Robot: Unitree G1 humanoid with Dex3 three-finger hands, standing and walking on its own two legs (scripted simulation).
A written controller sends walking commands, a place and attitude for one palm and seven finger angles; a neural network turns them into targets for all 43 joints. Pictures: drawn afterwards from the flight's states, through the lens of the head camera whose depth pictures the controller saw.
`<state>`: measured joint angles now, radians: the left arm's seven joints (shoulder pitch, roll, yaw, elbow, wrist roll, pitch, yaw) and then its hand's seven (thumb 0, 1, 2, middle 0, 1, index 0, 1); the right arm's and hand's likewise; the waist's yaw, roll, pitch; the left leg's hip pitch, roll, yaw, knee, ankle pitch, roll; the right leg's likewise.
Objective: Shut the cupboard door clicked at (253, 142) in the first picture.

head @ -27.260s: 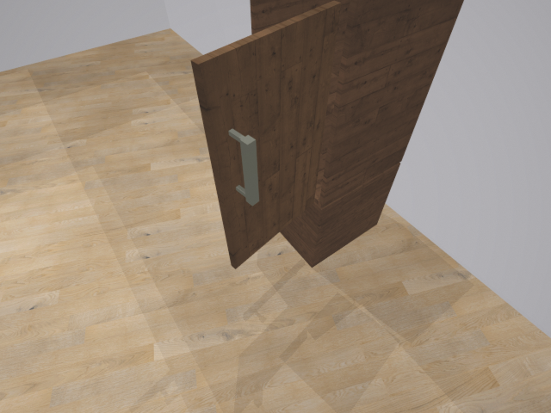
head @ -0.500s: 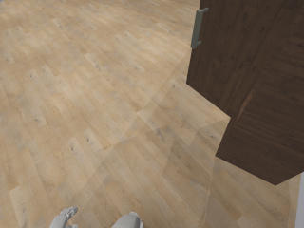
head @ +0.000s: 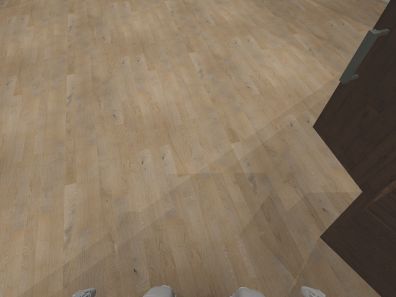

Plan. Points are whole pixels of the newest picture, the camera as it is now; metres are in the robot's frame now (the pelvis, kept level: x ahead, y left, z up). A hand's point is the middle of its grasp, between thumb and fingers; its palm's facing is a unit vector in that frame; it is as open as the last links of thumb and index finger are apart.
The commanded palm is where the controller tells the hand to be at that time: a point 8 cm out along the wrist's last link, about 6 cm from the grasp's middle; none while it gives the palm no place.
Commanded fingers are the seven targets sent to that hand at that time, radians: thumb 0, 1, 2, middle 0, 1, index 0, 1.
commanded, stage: walk to a spot facing it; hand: left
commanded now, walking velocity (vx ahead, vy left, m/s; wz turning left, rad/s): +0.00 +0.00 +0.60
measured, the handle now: (363, 57) +0.75 -0.44 +0.04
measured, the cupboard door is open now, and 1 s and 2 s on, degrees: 70 70 70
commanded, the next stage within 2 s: turn to face it in 1.14 s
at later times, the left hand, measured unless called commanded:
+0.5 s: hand out of the picture +0.07 +0.23 -0.15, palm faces +0.28 -0.93 -0.23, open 7.4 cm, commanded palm none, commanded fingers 0.00 0.90 0.90 -0.20 -0.30 -0.20 -0.30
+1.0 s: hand out of the picture +0.04 +0.19 -0.17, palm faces +0.65 -0.73 -0.19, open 7.4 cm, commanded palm none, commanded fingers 0.00 0.90 0.90 -0.20 -0.30 -0.20 -0.30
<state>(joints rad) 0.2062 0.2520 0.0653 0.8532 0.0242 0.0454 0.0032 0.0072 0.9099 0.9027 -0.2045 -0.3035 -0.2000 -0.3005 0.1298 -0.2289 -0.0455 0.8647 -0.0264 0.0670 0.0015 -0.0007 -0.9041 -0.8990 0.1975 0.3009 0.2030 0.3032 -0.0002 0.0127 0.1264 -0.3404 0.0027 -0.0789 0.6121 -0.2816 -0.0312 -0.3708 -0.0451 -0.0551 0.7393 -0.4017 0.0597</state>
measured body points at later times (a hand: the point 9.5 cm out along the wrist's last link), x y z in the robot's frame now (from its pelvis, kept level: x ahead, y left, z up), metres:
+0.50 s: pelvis +0.04 +0.01 +0.01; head +0.09 +0.03 +0.46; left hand +0.05 +0.28 -0.13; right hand +0.15 -0.22 -0.13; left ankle -0.02 +0.12 -0.73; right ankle +0.10 -0.12 -0.68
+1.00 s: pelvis +0.19 +0.08 +0.00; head +0.23 +0.13 +0.44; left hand +0.01 +0.23 -0.15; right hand +0.47 -0.02 -0.12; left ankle +0.20 +0.22 -0.72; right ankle +0.17 -0.09 -0.72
